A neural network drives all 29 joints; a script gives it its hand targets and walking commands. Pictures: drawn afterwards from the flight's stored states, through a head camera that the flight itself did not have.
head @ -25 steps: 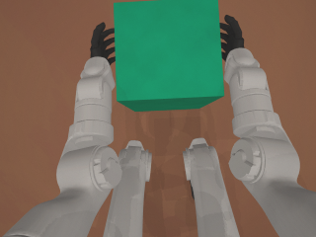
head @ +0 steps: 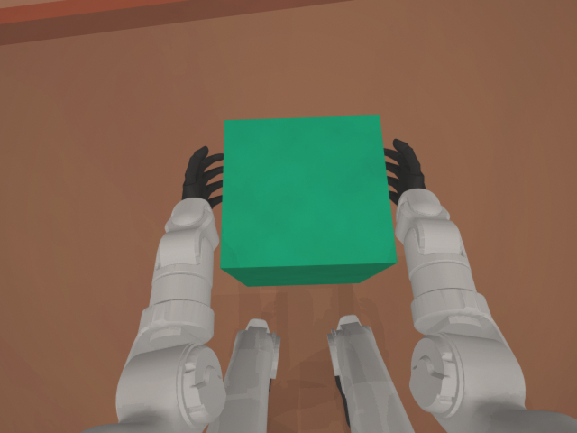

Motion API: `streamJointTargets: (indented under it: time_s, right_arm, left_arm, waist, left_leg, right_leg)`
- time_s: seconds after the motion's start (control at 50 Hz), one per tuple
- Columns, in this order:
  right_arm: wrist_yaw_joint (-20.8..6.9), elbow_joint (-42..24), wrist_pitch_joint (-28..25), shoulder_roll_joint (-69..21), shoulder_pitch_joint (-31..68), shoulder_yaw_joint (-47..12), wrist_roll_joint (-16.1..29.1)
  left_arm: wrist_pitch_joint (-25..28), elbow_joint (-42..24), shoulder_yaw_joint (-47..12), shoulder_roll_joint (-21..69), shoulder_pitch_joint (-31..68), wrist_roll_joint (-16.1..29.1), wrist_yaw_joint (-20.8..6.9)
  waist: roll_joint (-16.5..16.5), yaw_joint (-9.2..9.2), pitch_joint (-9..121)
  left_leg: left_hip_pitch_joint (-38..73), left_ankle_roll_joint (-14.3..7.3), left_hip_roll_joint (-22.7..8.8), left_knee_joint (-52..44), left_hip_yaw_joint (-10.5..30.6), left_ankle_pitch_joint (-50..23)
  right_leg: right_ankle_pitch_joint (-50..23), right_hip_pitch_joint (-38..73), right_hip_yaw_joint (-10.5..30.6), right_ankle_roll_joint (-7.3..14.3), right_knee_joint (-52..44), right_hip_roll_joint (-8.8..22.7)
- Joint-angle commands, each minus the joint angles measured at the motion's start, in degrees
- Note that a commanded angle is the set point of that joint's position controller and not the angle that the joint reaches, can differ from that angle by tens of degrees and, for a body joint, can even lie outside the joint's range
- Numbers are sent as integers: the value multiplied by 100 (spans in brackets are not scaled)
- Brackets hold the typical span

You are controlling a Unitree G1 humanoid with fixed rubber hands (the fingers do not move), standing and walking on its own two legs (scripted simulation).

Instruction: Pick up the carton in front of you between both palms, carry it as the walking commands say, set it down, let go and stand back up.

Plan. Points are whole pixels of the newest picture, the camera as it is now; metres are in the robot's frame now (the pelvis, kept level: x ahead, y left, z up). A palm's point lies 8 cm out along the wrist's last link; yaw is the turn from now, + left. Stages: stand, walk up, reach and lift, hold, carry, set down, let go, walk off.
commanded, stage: reach and lift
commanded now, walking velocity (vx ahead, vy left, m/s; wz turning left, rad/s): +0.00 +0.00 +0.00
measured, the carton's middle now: (302, 214) +0.43 +0.00 -0.11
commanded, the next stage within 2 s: hold in 1.82 s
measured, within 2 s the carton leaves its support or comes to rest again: neither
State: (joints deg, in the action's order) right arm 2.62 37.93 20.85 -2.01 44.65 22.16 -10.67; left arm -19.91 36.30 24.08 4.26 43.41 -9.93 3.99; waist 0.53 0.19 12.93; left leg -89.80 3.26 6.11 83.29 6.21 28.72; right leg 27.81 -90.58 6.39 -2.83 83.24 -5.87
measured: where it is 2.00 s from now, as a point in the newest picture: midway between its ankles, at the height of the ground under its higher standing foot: (303, 405)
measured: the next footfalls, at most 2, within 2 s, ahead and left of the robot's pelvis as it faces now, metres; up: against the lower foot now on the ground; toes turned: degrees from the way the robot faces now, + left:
none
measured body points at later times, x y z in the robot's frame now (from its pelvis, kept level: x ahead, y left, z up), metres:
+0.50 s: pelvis +0.06 +0.00 +0.14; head +0.12 +0.00 +0.58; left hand +0.39 +0.15 +0.11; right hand +0.39 -0.15 +0.10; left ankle +0.07 +0.13 -0.56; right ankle +0.08 -0.13 -0.56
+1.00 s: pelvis +0.06 +0.00 +0.18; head +0.03 +0.00 +0.63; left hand +0.36 +0.15 +0.19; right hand +0.36 -0.15 +0.19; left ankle +0.08 +0.13 -0.56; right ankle +0.08 -0.13 -0.56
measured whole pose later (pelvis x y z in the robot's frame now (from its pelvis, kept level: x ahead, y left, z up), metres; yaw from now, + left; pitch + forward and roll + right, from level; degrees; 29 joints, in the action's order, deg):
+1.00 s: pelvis +0.06 +0.00 +0.18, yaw +0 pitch -3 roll +0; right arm 0.2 23.5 35.3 -9.1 17.0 16.7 -16.4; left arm -34.6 23.8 16.9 9.2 17.2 -16.4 -0.2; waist 0.2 -0.2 1.8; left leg -10.9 0.8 2.8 27.7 8.6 13.7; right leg 13.0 -11.2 8.0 -0.9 27.3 -2.6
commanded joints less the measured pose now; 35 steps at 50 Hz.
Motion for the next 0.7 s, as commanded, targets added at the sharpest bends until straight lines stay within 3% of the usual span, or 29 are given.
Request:
streamJointTargets:
  time_s: [0.0, 0.4, 0.68]
  right_arm:
    - [-1388, 93, -174, -6388, 3256, -3187, 854]
    - [-1368, -377, -316, -6438, 959, -3690, 725]
    - [-1487, -1510, 676, -6381, -290, -4329, 992]
  left_arm:
    - [101, 206, -3339, 6231, 3405, 821, -1463]
    - [222, -175, -3835, 6271, 1026, 628, -1460]
    - [-773, -1288, -4501, 6154, -218, 872, -1636]
  waist:
    - [-125, -23, 4439]
    - [-50, -36, 2708]
    - [-42, 7, 1186]
  left_leg:
    - [2830, -122, 411, -1330, -735, -1273]
    - [5786, -216, 137, -3859, -196, -2401]
    - [7884, -191, -32, -5578, -120, -3254]
  right_leg:
    - [-1364, 3343, -743, 92, -1336, -391]
    - [-2415, 6130, -258, 200, -3815, -150]
    - [-3272, 8162, -138, 156, -5553, 8]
